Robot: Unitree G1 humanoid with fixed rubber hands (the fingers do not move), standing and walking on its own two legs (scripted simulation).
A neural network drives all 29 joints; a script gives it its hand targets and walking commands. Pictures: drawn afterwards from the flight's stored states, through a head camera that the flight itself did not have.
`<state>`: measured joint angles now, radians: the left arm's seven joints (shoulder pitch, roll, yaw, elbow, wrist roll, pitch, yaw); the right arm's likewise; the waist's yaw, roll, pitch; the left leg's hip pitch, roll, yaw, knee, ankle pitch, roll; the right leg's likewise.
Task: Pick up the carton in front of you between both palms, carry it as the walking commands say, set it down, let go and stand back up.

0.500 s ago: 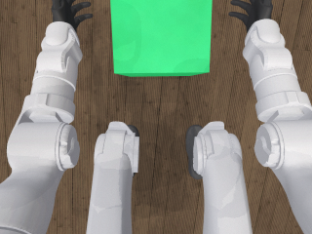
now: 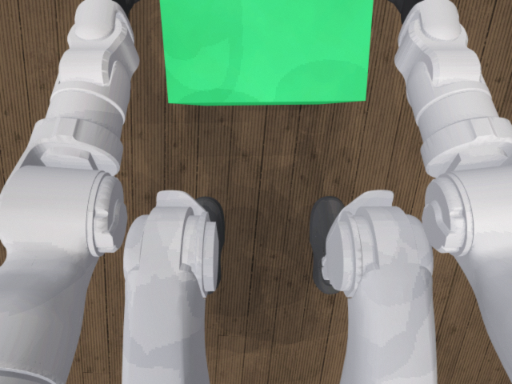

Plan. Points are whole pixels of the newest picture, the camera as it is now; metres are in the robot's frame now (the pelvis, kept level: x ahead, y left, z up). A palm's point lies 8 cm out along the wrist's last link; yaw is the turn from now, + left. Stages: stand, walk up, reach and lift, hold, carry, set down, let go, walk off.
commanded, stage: reach and lift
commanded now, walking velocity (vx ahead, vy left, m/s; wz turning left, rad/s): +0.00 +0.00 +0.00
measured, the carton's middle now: (263, 28) +0.52 +0.01 -0.24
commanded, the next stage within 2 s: none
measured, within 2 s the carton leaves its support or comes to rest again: leaves its support in 0.56 s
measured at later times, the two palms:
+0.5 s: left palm out of the picture +0.53 +0.16 -0.17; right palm out of the picture +0.54 -0.14 -0.17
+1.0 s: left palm out of the picture +0.49 +0.16 +0.02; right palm out of the picture +0.49 -0.14 +0.02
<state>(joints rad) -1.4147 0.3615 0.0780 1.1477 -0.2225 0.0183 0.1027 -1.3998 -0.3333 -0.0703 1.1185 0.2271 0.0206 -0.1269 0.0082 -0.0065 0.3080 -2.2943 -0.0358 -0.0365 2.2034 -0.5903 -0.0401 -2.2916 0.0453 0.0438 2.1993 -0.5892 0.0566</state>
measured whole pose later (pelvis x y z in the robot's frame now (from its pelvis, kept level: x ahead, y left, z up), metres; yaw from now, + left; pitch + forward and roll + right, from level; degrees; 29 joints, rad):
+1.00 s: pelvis -0.01 +0.00 +0.08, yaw +1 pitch +43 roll +0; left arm -1.13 0.06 0.46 0.82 0.19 0.33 0.07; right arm -1.12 -0.03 -0.49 0.79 -0.19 0.32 -0.08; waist 0.00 -0.01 -0.12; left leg -2.14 -0.10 -0.08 1.89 -0.50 -0.07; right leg -2.13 0.11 0.08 1.89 -0.51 0.08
